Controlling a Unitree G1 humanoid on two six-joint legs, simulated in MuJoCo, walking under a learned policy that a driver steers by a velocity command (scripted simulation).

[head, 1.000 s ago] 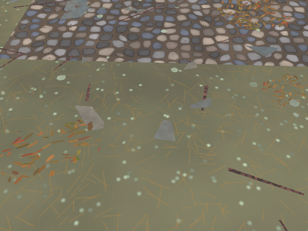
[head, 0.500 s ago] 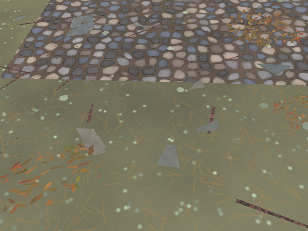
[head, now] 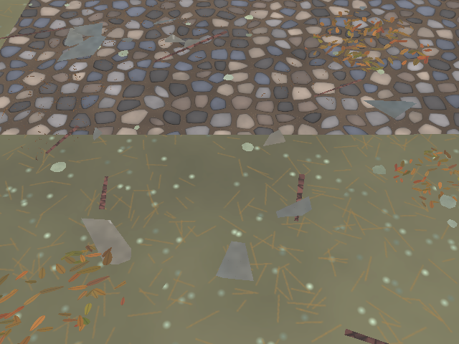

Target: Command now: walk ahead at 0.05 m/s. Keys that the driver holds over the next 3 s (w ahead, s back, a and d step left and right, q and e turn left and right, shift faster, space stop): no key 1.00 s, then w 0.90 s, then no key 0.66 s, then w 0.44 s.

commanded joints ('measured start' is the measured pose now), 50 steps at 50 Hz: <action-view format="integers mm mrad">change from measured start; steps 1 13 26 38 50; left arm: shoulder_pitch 197 120 167 158 167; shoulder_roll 64 61 40 29 23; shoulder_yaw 21 31 22 24 24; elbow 37 62 90 109 127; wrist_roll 15 -4 -6 -5 -4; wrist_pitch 29 -42 -30 -21 -20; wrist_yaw -1 -6 -16 -10 -5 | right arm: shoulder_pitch -76 57 69 31 22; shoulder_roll -133 -80 -62 -57 -50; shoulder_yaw -27 -27 -22 -32 -37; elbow -65 33 77 98 117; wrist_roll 25 13 27 28 27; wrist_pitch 5 26 32 44 46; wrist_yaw -21 -39 -37 -41 -42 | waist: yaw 79 7 12 11 11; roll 126 14 22 14 19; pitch -64 39 -19 7 23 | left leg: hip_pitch -197 94 168 182 173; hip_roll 241 113 116 115 114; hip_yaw -246 -98 -95 -100 -103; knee -240 -23 53 45 24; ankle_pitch -515 -233 60 51 -15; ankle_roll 83 -23 -16 -20 -23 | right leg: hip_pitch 292 26 133 144 139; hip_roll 34 5 25 30 32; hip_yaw -67 5 -35 -44 -50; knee -119 -406 -334 -348 -361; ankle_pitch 118 -45 256 235 170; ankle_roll -31 -79 -74 -67 -64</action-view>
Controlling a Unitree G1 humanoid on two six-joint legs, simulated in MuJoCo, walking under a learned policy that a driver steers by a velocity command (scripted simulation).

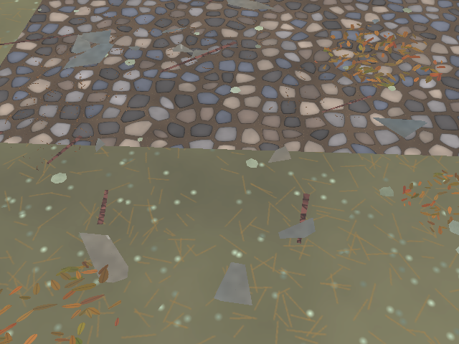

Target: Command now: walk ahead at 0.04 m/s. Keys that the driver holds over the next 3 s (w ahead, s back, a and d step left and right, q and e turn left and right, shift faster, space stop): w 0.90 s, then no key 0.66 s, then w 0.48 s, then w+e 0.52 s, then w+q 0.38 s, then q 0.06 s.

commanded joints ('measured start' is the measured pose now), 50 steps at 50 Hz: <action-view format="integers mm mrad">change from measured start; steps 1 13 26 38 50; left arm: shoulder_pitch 105 214 -55 -454 -169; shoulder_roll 67 181 120 147 152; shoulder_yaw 11 51 48 24 26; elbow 6 -24 -172 -349 -196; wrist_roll -1 -30 -32 -33 17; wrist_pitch -3 -84 -90 -96 -111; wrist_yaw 3 -19 -54 -94 -98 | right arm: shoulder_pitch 44 -74 260 328 245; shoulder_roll -80 -60 -92 -182 -102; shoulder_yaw -13 -13 -5 -26 -30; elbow -9 -115 -37 -43 -129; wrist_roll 0 30 -7 5 11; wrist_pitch -5 -125 -103 -90 -88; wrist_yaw -3 45 55 21 15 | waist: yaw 1 40 -16 -33 -47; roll -3 -162 56 79 -37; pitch -17 139 27 83 -88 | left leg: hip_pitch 90 -388 291 357 -204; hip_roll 37 39 226 259 141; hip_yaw -46 14 -182 -52 -83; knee -75 255 -333 -331 717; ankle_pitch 19 -209 331 546 -110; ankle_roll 42 87 151 127 6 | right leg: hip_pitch -102 66 -641 -483 -125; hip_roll -20 -358 -136 -45 -232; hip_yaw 19 499 36 -30 168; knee -100 -258 676 42 -273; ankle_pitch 15 -172 143 356 716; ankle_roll -23 -263 -59 -77 -245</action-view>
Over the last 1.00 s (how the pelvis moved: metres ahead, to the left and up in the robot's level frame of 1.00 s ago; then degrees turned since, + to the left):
0.07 -0.03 0.00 1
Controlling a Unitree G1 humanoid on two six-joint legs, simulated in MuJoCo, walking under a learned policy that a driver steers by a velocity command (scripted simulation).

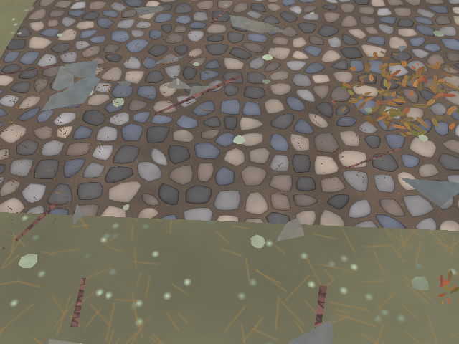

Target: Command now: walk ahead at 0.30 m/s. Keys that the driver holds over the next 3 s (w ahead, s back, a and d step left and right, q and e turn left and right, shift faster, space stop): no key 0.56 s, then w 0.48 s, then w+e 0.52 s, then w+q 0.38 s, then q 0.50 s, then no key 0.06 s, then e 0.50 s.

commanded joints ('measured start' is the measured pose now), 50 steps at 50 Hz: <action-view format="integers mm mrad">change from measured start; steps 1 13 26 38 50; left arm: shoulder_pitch -21 40 132 263 51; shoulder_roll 75 126 80 159 67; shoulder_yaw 3 2 -13 16 23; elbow -26 44 118 151 8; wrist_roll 13 -19 -4 -36 -41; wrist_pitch -24 36 88 19 7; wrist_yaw -1 54 76 75 47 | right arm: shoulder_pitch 152 -115 -139 -232 43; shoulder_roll -27 -73 -71 -25 -42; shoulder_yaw -17 -23 -26 -31 -3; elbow -12 -78 -30 -58 30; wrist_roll -7 -32 -16 6 -18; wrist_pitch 24 46 58 -6 -4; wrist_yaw -16 -9 -10 21 37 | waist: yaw -67 -28 15 37 -6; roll -72 -88 -9 -205 16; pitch -88 -109 -146 97 14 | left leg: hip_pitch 10 163 328 -136 419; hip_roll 55 -16 25 -76 170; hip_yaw -13 36 -28 110 -208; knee -75 -780 -741 -522 -1063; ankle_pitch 42 343 563 63 348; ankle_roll -20 -17 64 50 170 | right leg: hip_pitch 18 123 64 227 -415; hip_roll -273 -236 -102 -362 -192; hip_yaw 189 138 77 430 131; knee -210 -63 34 -110 770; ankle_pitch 571 283 -55 -279 -163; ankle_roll -182 -95 55 -145 16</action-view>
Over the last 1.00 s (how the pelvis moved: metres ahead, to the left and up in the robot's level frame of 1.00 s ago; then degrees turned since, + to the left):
0.40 -0.02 0.00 0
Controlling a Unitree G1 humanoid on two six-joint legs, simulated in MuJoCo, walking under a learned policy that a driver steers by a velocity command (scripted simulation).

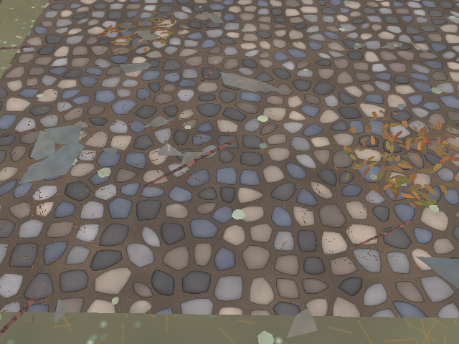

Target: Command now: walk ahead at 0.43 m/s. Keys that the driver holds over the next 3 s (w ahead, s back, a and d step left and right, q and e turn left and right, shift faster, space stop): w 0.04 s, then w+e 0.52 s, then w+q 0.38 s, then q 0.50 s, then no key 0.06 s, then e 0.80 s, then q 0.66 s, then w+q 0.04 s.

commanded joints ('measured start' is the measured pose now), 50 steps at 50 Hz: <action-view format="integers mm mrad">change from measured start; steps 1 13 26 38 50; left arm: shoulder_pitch -47 -370 -103 123 59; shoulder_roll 63 56 143 162 193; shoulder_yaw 24 7 44 35 12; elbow -74 -220 -214 -121 -212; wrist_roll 9 7 32 37 25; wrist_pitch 3 23 4 3 -43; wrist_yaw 3 -47 -30 11 -8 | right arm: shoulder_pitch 25 102 -54 -374 36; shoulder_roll -96 -172 -159 -124 -244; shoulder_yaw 1 -34 -39 -15 -54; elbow -31 -10 -184 -293 -276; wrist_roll -7 0 -13 7 -8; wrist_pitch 2 14 -11 -13 15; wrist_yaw -14 -49 -58 -16 -3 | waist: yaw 12 -34 -21 115 -91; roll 72 77 -18 -33 163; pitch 87 138 -14 79 -284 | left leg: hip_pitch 84 223 -422 -594 498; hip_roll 264 326 193 150 381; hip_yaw -255 6 -119 -70 -644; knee -290 -306 647 114 -67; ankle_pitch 327 420 53 477 568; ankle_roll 146 86 -46 -35 321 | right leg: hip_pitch -232 -175 234 505 -253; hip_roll -84 -33 -119 -145 64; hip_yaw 20 -36 324 149 134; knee -109 -637 -1080 -1078 207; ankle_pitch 123 318 203 372 -160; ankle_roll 13 -33 -220 -130 58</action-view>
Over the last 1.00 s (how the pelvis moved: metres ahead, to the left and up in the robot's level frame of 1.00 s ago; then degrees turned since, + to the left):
0.25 0.06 0.00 -1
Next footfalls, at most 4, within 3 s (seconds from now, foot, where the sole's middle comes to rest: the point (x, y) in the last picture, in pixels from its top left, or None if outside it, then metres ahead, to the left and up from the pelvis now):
0.34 right None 0.32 -0.18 -0.77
0.94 left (252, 293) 0.69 -0.06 -0.77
1.38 right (308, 249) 0.84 -0.25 -0.77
1.74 left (239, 279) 0.73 -0.02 -0.77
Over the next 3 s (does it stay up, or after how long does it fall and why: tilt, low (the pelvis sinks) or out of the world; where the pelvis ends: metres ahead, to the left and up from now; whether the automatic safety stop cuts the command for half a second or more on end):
stays up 0.72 -0.15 -0.01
